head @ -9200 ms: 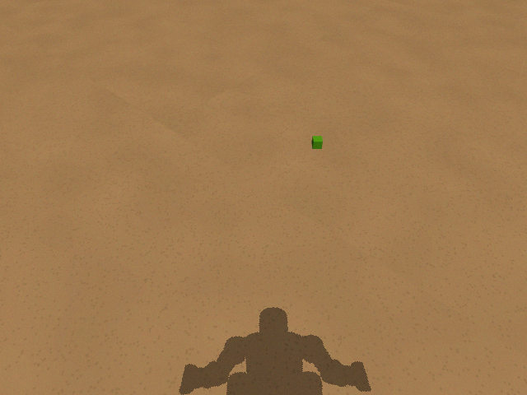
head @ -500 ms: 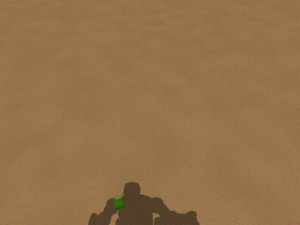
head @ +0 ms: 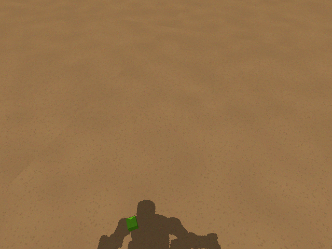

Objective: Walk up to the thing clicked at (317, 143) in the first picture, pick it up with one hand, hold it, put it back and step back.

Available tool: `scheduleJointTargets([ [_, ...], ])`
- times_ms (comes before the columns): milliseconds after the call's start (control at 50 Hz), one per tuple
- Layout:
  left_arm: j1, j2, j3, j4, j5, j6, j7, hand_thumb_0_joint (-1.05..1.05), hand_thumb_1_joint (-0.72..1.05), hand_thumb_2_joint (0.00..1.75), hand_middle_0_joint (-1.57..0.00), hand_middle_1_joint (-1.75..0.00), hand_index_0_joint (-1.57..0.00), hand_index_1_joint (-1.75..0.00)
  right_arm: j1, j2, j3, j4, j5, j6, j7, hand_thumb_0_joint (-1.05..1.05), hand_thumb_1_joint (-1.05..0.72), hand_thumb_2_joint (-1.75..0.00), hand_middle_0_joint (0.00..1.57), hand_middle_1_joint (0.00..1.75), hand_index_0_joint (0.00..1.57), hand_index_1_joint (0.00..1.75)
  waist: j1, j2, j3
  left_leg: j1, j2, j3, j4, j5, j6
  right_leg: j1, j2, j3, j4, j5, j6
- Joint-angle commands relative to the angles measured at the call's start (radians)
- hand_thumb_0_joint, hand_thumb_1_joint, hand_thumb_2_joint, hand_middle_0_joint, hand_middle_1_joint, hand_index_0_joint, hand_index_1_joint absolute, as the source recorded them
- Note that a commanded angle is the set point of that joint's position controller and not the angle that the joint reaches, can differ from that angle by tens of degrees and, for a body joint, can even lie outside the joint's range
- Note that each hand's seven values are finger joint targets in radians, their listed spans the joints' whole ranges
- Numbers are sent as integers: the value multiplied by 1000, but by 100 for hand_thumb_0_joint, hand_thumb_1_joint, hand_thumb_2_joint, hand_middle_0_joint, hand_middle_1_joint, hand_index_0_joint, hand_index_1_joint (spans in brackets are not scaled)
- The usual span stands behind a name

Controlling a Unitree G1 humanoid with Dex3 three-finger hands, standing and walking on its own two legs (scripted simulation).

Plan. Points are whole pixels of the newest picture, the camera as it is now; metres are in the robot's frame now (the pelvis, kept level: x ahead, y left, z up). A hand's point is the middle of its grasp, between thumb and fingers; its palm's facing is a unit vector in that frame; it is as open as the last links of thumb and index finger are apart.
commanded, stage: stand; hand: left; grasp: from above
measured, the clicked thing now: (132, 223) +0.41 +0.23 -0.76
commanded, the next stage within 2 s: rise first in 0.08 s
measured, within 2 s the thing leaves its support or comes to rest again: neither
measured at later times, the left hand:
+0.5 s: hand out of the picture +0.15 +0.25 -0.18, palm faces -0.05 -0.93 -0.36, open 10.3 cm
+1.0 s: hand out of the picture +0.11 +0.27 -0.24, palm faces -0.17 -0.85 -0.50, open 14.1 cm
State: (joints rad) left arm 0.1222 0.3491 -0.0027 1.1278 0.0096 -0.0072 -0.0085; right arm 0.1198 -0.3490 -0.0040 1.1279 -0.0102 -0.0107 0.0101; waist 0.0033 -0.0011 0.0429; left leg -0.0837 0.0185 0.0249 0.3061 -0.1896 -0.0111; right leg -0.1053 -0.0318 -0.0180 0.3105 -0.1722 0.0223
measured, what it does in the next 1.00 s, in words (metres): lowers itself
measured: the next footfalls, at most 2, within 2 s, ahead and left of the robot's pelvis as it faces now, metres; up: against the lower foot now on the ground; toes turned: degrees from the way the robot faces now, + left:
none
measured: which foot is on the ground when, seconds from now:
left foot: down 0.00-1.00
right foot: down 0.00-1.00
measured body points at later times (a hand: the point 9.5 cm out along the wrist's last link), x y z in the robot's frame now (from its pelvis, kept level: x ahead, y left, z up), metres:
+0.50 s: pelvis -0.01 +0.00 -0.03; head +0.05 +0.01 +0.42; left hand +0.15 +0.30 -0.15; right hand +0.09 -0.26 -0.15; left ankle -0.01 +0.12 -0.75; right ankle +0.00 -0.13 -0.75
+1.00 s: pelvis -0.02 +0.01 -0.10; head +0.08 +0.02 +0.34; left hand +0.12 +0.31 -0.21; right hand +0.17 -0.24 -0.19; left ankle -0.01 +0.12 -0.75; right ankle +0.00 -0.13 -0.75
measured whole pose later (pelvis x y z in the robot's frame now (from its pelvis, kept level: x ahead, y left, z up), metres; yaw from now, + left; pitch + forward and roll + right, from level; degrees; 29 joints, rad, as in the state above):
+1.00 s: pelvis -0.02 +0.01 -0.10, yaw +1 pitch +19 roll -2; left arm 0.23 0.31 0.12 0.49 0.30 0.21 0.03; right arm 0.18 -0.23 -0.03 0.56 0.00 -0.14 -0.01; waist -0.01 0.00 -0.12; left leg -0.95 0.03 -0.02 1.18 -0.55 -0.01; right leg -0.94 -0.04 -0.04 1.13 -0.52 0.02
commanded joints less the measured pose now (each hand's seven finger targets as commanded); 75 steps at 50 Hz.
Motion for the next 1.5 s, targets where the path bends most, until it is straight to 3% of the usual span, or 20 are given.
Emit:
scheduleJointTargets([
  [0,-34,220,41,-59,-2,-22,19,0,90,90,-20,-30,-20,-30,-38,-212,-35,-52,0,-18,-17,0,-90,-90,20,30,20,30,-4,8,-43,-16,116,-91,-61,125,25,9,-107,87,-49,123,-38],
  [160,-34,221,43,-60,3,-24,19,0,82,93,-13,-38,-14,-38,-36,-213,-38,-58,-1,-18,-16,0,-89,-90,20,30,20,30,-6,-2,-69,-10,119,-93,-53,125,30,26,-111,85,-47,129,-40],
  [180,-385,59,50,-410,-48,-118,34,0,74,85,-21,-46,-22,-46,-21,-43,9,-341,68,-68,-36,0,-97,-95,20,30,20,30,-119,26,15,-140,-21,25,31,15,21,-207,26,-3,25,61,-27],
  [200,-497,94,62,-343,-47,-103,39,0,66,87,-28,-54,-27,-54,33,-72,3,-282,70,-64,-47,0,-105,-94,20,30,20,30,-91,7,-31,-130,-25,21,48,-5,24,-154,23,-12,35,29,-26],
  [220,-314,153,106,-140,-29,-58,42,0,58,89,-27,-62,-25,-62,64,-101,-7,-268,67,-53,-53,0,-105,-94,20,30,20,30,-83,-56,-5,-176,-26,17,76,-27,28,-182,34,-23,50,-8,-32],
  [240,-240,189,135,-102,-16,-45,31,0,50,89,-24,-70,-23,-70,71,-108,-25,-297,67,-45,-52,0,-104,-93,20,30,20,30,-40,-36,-10,-210,-21,17,106,-1,22,-187,34,-32,80,-5,-34],
  [280,-310,271,181,-167,25,-53,15,0,34,86,-20,-82,-22,-80,105,-107,-56,-331,51,-53,-63,0,-99,-92,20,30,20,30,-27,-25,-172,-210,-27,13,171,54,23,-176,27,-18,145,56,-32],
  [320,-152,228,191,-68,82,-32,-11,0,18,86,-16,-94,-20,-90,140,-94,-75,-358,33,-59,-53,0,-101,-92,20,30,20,30,-23,-16,-238,-277,-36,6,258,108,20,-199,23,-14,229,119,-33],
  [360,-78,238,229,-139,120,-17,-19,0,2,91,-13,-97,-15,-94,140,-90,-91,-411,28,-60,-44,0,-98,-92,20,30,20,30,33,42,-337,-280,-44,7,301,162,9,-175,24,-10,282,149,-41],
  [420,-72,166,179,-199,147,44,-3,0,-22,93,-11,-103,-14,-100,115,-74,-86,-482,38,-55,-40,0,-97,-91,20,30,20,30,21,63,-281,-322,-40,-5,300,140,-1,-239,31,-21,289,96,-46],
  [520,-90,142,174,-324,170,129,24,0,-56,97,-10,-104,-10,-104,88,-68,-88,-565,40,-70,-24,0,-93,-91,20,30,20,30,-6,16,-239,-437,-18,-22,378,7,2,-385,44,-38,366,-49,-43],
  [760,48,149,208,-695,261,138,61,0,-60,99,-7,-107,-6,-108,107,-38,-98,-647,20,-142,-37,0,-90,-90,20,30,20,30,-16,82,-407,-576,-7,-37,615,16,3,-584,33,-19,620,-48,-43],
  [980,85,136,185,-781,323,193,66,0,-51,94,-4,-108,-5,-107,70,-31,-88,-691,14,-179,-38,0,-85,-89,20,30,20,30,-41,69,-407,-748,-4,-52,770,-46,12,-765,32,-24,759,-110,-46],
  [1080,-71,175,186,-666,427,116,88,0,-52,96,-4,-106,-4,-106,35,-45,-92,-677,8,-211,-27,0,-85,-89,20,30,20,30,-57,71,-399,-951,-12,-54,928,-182,14,-983,28,-16,924,-210,-44],
  [1120,-94,197,198,-636,476,77,110,0,-51,94,-6,-105,-6,-105,30,-55,-97,-665,7,-222,-24,0,-84,-89,20,30,20,30,-36,75,-463,-1002,-18,-51,985,-211,12,-1036,26,-12,990,-230,-44],
  [1160,-107,169,158,-653,522,43,128,0,-50,94,-9,-103,-8,-103,26,-65,-102,-663,11,-231,-17,0,-85,-89,20,30,20,30,-36,98,-540,-1015,-18,-65,1020,-196,3,-1097,23,-12,1062,-222,-49],
  [1300,-313,305,208,-534,693,-2,259,0,-46,93,-11,-100,-11,-100,33,-97,-121,-579,15,-211,-4,0,-85,-89,20,30,20,30,-18,97,-712,-1191,-27,-53,1249,-83,14,-1272,24,-13,1267,-132,-54],
  [1340,-352,285,189,-482,725,3,285,0,-47,94,-9,-103,-9,-102,40,-100,-123,-559,10,-198,7,0,-84,-89,20,30,20,30,-16,99,-754,-1226,-30,-47,1299,-58,11,-1302,22,-16,1310,-119,-54],
  [1440,-638,417,210,-417,824,-1,329,0,-49,95,-11,-105,-12,-104,62,-107,-126,-518,-6,-171,18,0,-88,-90,20,30,20,30,-26,37,-882,-1386,-35,-16,1443,-166,28,-1296,23,-2,1370,-170,-39],
  [1480,-700,393,183,-324,848,-8,339,0,-48,95,-12,-104,-12,-103,63,-102,-129,-505,-14,-164,19,0,-88,-89,20,30,20,30,-48,14,-850,-1456,-37,-13,1465,-269,29,-1350,24,-6,1377,-274,-38],
])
